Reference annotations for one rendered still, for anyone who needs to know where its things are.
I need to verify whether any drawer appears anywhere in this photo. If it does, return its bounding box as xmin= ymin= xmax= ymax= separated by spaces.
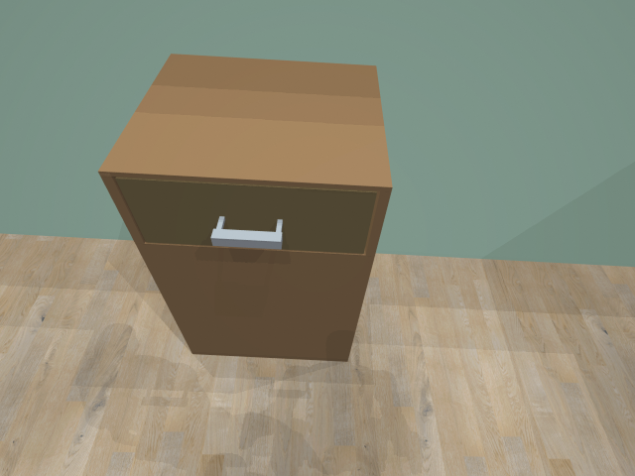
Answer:
xmin=115 ymin=177 xmax=377 ymax=254

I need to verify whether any cabinet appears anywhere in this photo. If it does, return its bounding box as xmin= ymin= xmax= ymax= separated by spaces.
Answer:
xmin=98 ymin=54 xmax=393 ymax=362

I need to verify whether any handle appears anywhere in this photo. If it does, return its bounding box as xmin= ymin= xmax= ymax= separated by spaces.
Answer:
xmin=210 ymin=216 xmax=283 ymax=250

